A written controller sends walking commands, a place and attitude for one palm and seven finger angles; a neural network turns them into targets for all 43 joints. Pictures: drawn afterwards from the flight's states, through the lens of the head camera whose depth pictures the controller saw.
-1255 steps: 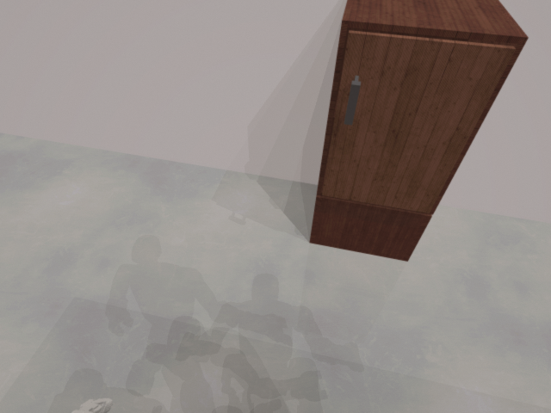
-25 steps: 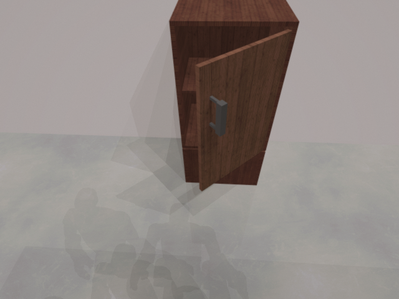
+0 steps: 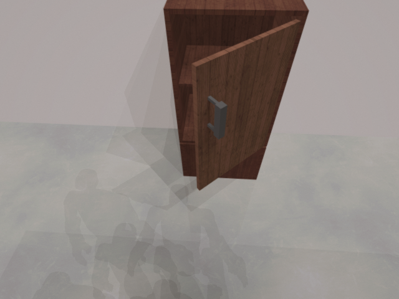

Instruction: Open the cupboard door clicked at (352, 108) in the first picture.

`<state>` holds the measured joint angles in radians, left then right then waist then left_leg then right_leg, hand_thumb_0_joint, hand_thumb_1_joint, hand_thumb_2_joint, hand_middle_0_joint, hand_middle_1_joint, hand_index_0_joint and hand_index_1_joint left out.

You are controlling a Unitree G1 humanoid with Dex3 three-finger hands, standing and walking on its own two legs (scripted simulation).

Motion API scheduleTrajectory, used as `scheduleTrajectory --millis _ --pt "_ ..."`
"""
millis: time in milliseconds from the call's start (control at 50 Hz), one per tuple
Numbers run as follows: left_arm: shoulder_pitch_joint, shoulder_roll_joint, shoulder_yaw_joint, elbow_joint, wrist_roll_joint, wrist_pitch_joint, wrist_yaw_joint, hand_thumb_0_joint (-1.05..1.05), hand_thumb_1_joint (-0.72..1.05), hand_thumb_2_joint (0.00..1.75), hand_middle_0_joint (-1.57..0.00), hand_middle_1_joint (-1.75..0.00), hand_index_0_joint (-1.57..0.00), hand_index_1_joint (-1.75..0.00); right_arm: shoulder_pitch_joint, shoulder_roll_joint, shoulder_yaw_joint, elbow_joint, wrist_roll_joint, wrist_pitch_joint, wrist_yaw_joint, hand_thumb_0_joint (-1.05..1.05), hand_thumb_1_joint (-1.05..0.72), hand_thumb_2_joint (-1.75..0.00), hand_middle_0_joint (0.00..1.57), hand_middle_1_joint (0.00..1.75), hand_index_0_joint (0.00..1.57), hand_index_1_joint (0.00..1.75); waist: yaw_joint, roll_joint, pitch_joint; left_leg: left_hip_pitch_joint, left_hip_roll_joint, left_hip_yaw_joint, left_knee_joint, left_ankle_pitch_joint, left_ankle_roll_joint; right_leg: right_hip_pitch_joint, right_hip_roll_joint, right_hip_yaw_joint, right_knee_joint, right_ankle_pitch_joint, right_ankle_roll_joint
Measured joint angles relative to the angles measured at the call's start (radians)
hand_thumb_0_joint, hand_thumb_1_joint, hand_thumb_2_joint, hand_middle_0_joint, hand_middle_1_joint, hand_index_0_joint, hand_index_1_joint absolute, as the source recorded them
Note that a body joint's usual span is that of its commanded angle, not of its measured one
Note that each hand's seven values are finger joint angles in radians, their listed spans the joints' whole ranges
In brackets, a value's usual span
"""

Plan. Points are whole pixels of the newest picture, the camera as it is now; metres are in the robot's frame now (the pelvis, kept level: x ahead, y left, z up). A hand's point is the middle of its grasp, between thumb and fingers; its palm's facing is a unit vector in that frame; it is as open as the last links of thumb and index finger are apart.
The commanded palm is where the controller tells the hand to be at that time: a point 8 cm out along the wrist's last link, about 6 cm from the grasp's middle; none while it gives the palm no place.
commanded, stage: look to check the result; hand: left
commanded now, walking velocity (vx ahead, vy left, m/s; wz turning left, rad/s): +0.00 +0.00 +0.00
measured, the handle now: (215, 117) +0.60 -0.01 -0.01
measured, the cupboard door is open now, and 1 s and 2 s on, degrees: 42 42 42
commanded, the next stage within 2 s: walk to a spot facing it in 0.22 s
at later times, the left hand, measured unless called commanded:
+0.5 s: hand out of the picture +0.08 +0.19 -0.17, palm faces -0.02 -0.97 -0.26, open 7.4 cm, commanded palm none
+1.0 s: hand out of the picture +0.11 +0.15 -0.17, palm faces -0.24 -0.92 -0.30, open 7.4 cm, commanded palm none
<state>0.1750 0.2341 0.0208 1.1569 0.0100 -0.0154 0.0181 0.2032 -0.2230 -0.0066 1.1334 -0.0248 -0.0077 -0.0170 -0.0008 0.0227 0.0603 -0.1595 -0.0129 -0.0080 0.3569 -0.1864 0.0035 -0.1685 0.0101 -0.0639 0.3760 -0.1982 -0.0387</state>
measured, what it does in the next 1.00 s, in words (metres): lifts its left foot, turning right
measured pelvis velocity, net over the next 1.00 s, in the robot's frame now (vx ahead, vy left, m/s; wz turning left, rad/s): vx -0.01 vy -0.04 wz -0.32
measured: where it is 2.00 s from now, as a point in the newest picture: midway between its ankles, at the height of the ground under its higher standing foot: outside the picture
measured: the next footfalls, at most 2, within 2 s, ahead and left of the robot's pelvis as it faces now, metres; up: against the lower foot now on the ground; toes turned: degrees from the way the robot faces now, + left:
left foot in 1.30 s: +0.11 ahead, +0.08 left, +0.00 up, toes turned -29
right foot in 1.62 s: -0.05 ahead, -0.16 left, +0.00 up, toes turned -45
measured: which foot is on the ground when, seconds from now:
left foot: down 0.00-0.86, up 0.88-1.00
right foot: down 0.00-1.00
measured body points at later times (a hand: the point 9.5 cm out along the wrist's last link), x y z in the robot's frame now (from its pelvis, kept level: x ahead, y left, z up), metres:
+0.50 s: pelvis +0.02 -0.01 +0.00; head +0.04 -0.02 +0.45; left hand +0.08 +0.24 -0.15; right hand +0.07 -0.26 -0.16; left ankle +0.00 +0.12 -0.75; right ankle +0.00 -0.09 -0.75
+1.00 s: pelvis -0.01 -0.04 -0.02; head +0.04 -0.08 +0.43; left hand +0.12 +0.19 -0.15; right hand -0.02 -0.31 -0.18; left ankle +0.00 +0.11 -0.68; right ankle -0.03 -0.13 -0.75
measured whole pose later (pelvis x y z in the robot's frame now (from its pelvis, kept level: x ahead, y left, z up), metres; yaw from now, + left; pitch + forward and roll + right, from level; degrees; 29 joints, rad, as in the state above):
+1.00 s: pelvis -0.01 -0.04 -0.02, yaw -18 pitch +0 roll +2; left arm 0.20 0.21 0.08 0.96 0.03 0.03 0.01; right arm 0.15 -0.23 -0.07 0.97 -0.02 0.06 -0.03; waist 0.02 0.02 0.13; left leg -0.42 0.06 0.04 1.08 -0.50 -0.05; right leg -0.30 0.04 0.04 0.61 -0.31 -0.06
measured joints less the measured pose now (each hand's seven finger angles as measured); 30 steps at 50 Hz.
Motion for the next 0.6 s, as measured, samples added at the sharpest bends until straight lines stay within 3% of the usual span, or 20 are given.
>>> scheduleTrajectory --millis 380,600 --pt "-0.033 -0.014 -0.011 -0.024 0.002 -0.01 0.003 0.01 0.91 0.9 -0.2 -0.3 -0.2 -0.3 -0.068 -0.018 0.005 -0.009 -0.002 -0.002 -0.002 0.0 -0.91 -0.9 0.2 0.3 0.2 0.3 0.004 -0.002 -0.029 0.064 0.018 0.008 -0.035 -0.022 -0.015 0.058 0.019 0.009 -0.032 -0.019 -0.012" --pt "0.027 -0.034 0.026 -0.068 0.007 0.048 -0.003 0.01 0.91 0.9 -0.2 -0.3 -0.2 -0.3 -0.025 0.019 -0.021 -0.063 0.002 0.034 -0.02 0.0 -0.91 -0.9 0.2 0.3 0.2 0.3 0.008 -0.015 0.006 0.006 0.062 0.089 0.106 -0.104 -0.023 -0.024 0.061 0.086 0.088 -0.055 -0.022"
